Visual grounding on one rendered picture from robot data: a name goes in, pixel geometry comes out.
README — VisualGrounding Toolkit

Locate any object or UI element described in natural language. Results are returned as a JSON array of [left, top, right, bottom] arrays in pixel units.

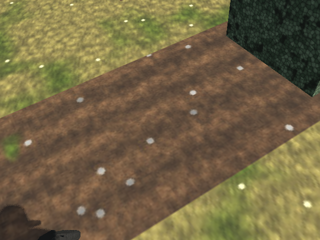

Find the robot left hand
[[38, 230, 81, 240]]

